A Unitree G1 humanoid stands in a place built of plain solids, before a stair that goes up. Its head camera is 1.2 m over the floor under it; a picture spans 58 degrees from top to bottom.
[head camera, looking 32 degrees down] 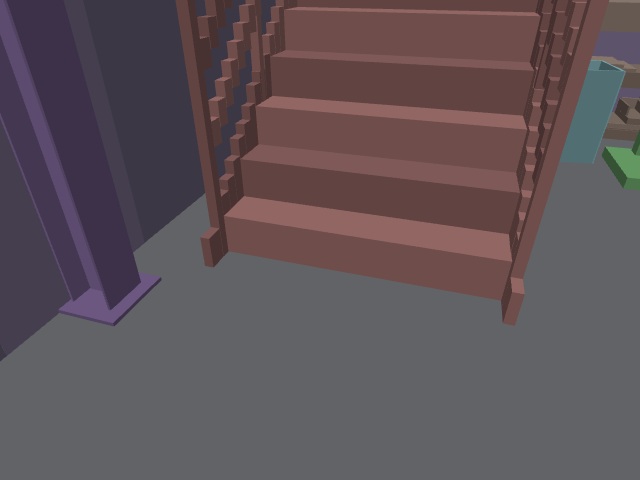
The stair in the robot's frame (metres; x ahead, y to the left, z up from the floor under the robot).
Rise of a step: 0.20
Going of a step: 0.22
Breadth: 1.39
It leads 17 degrees to the right of straight ahead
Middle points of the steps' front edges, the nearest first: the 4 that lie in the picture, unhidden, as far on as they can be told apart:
1.62 -0.16 0.20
1.83 -0.22 0.41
2.05 -0.29 0.61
2.26 -0.35 0.81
